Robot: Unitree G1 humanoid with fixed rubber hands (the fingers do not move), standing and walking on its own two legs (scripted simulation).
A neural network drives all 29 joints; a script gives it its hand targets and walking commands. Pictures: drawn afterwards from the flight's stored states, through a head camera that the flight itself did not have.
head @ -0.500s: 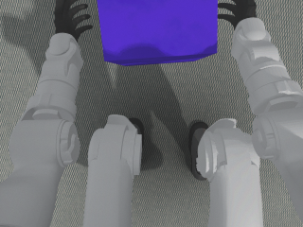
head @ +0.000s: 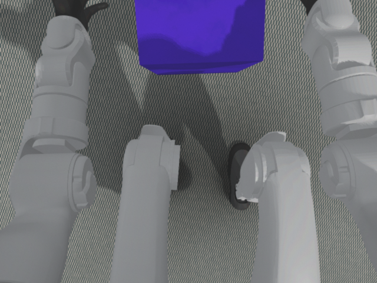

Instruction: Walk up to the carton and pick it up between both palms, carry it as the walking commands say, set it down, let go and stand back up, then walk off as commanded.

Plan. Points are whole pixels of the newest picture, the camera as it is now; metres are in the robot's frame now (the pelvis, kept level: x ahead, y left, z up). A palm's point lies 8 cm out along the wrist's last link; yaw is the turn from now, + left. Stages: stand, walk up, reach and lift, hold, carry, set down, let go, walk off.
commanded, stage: set down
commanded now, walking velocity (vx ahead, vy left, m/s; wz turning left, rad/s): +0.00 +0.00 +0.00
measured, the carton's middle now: (197, 22) +0.55 +0.04 -0.30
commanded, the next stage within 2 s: let go in 1.00 s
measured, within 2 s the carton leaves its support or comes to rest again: neither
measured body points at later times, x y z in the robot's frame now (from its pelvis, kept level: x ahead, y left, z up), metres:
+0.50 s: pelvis +0.03 +0.00 +0.11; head +0.35 +0.01 +0.43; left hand +0.53 +0.25 +0.00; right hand +0.57 -0.15 +0.00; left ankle +0.13 +0.12 -0.39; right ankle +0.12 -0.12 -0.39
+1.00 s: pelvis +0.06 +0.01 +0.24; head +0.33 +0.02 +0.59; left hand +0.52 +0.26 +0.13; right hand +0.56 -0.16 +0.14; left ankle +0.13 +0.12 -0.39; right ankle +0.12 -0.12 -0.39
